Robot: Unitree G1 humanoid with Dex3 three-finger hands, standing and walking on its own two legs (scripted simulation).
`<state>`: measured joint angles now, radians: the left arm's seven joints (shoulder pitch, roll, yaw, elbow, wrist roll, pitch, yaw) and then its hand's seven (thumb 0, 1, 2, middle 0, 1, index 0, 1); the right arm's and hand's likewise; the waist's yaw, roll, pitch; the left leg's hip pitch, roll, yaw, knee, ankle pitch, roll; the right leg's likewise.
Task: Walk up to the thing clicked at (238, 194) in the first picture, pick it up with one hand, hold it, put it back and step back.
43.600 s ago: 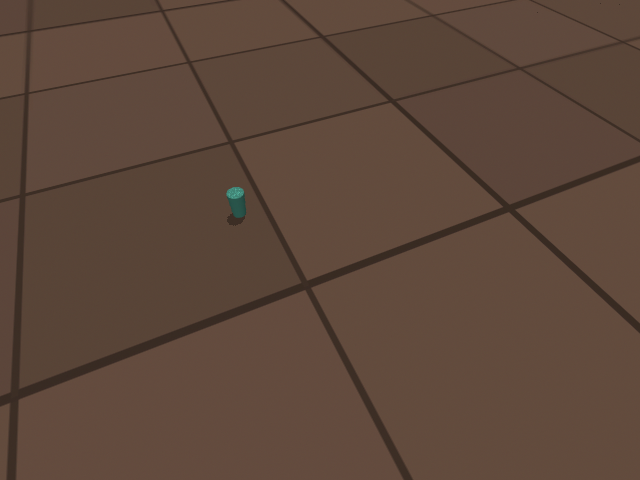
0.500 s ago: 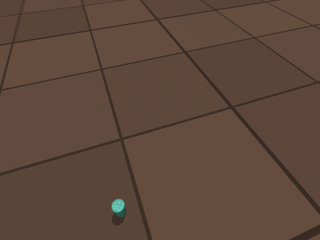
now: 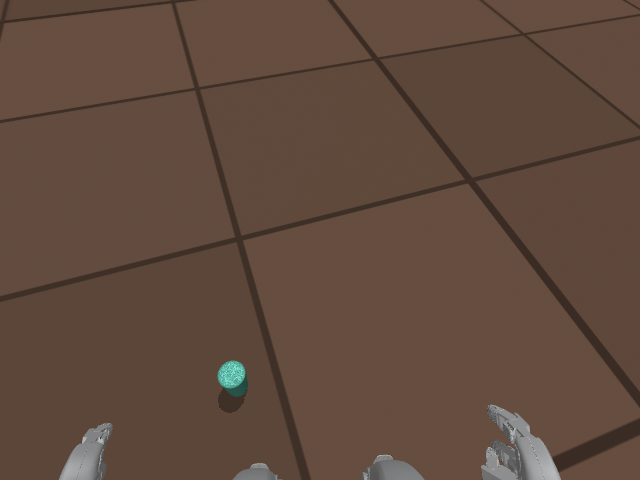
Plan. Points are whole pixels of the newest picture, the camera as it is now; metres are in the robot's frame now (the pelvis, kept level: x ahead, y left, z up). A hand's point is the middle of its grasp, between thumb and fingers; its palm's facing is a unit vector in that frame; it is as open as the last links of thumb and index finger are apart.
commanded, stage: go down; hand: left
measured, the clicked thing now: (234, 380) +0.43 +0.22 -0.67
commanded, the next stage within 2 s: none
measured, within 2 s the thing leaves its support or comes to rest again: neither
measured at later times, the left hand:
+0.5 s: hand out of the picture +0.15 +0.27 -0.16, palm faces +0.05 -0.93 -0.37, open 15.3 cm
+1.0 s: hand (125, 408) +0.27 +0.34 -0.26, palm faces +0.06 -0.90 -0.43, open 16.5 cm
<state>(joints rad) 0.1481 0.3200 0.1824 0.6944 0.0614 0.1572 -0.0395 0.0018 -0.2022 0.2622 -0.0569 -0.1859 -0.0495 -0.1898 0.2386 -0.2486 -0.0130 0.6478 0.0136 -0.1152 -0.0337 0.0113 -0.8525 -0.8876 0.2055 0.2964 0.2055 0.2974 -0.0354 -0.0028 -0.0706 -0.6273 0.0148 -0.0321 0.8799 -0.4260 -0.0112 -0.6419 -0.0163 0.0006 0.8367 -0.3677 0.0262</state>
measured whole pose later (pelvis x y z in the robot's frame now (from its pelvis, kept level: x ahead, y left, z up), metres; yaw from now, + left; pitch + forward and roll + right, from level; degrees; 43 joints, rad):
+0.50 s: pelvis +0.00 +0.00 -0.05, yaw +0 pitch +17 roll -3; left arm 0.31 0.34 0.21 0.33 0.04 0.28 -0.04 0.00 -0.29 0.45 -0.07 -0.41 -0.07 -0.41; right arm 0.24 -0.23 0.01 0.55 0.00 -0.19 -0.08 0.01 -0.83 -0.88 0.21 0.30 0.21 0.30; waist -0.05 0.01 -0.14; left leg -0.92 0.02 -0.07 1.18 -0.55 -0.02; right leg -0.91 -0.01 -0.03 1.11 -0.49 0.02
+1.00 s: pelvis -0.04 +0.00 -0.19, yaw -1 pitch +31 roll -3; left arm -0.18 0.58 0.48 0.75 0.06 -0.27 -0.23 -0.01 -0.45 0.26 -0.07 -0.30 -0.08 -0.28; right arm 0.14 -0.29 0.00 0.63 -0.01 -0.15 -0.01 0.01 -0.86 -0.88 0.21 0.30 0.21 0.30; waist -0.06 -0.01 -0.17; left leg -1.58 0.00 -0.07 1.73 -0.68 -0.02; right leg -1.59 -0.01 -0.01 1.67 -0.61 0.03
